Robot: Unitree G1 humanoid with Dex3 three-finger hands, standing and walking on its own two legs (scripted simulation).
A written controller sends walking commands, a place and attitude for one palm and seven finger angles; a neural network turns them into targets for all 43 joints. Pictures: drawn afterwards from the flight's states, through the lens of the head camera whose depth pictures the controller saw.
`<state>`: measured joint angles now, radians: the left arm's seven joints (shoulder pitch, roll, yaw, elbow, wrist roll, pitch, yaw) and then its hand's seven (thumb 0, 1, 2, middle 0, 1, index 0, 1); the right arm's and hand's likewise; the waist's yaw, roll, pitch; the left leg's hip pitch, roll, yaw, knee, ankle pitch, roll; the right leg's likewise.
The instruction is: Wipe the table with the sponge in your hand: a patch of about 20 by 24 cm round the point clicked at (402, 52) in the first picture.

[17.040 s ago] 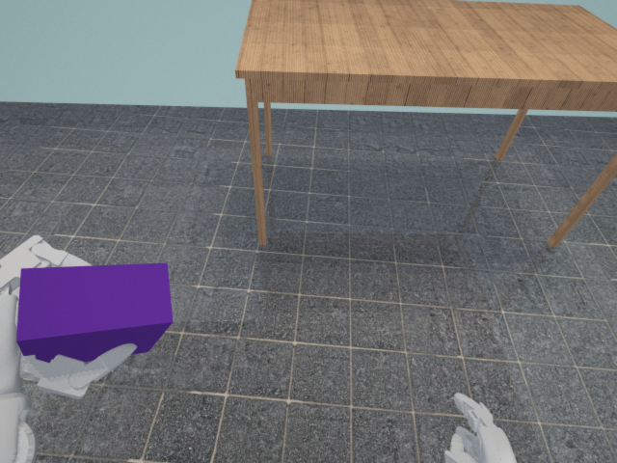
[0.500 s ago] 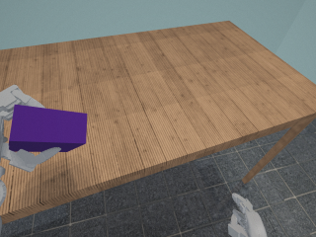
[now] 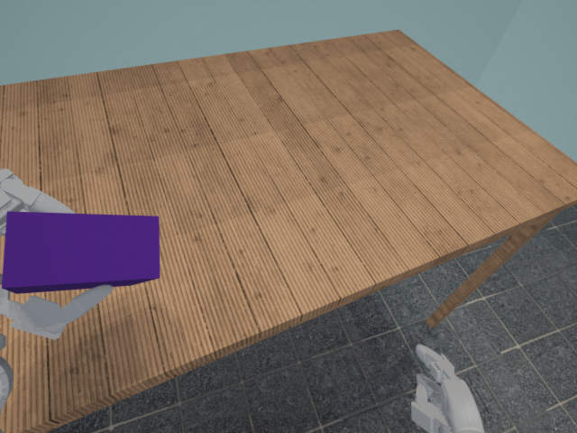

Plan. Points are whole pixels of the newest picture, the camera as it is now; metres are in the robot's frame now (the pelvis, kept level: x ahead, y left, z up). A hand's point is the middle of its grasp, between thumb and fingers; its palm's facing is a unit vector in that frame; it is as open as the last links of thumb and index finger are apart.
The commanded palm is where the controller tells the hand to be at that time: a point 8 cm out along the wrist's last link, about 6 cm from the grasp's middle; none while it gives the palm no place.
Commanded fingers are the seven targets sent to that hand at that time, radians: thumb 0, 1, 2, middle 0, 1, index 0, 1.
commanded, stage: come to a stop and stand still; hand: left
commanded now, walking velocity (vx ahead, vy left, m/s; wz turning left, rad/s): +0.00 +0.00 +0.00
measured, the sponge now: (103, 256) +0.25 +0.22 +0.16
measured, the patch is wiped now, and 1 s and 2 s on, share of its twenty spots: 0.00 0.00 0.00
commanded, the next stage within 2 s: look again from close up in 0.22 s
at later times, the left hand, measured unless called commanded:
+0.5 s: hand (48, 275) +0.22 +0.26 +0.17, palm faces +0.37 -0.85 -0.38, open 9.9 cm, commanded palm +0.16 +0.29 +0.18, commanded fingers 0.00 0.10 1.30 -1.20 -1.60 -1.20 -1.60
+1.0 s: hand (70, 303) +0.20 +0.23 +0.15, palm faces +0.24 -0.75 -0.62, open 9.9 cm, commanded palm +0.16 +0.28 +0.20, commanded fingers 0.00 0.10 1.30 -1.20 -1.60 -1.20 -1.60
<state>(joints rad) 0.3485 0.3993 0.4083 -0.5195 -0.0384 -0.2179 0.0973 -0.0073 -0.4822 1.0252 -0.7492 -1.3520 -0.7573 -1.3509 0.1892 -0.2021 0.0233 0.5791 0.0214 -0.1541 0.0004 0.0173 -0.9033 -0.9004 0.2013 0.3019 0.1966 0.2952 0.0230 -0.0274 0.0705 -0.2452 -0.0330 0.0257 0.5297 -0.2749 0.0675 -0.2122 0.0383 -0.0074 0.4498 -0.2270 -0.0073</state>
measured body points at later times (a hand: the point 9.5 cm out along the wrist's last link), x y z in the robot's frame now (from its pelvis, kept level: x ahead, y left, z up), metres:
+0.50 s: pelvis +0.00 +0.01 +0.00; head +0.01 +0.03 +0.45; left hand +0.19 +0.30 +0.19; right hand +0.19 -0.20 -0.06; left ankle +0.00 +0.07 -0.74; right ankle +0.01 -0.12 -0.74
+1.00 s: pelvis -0.02 -0.02 -0.01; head -0.03 -0.04 +0.44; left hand +0.18 +0.27 +0.19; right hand +0.20 -0.23 -0.07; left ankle +0.00 +0.07 -0.74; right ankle +0.01 -0.12 -0.74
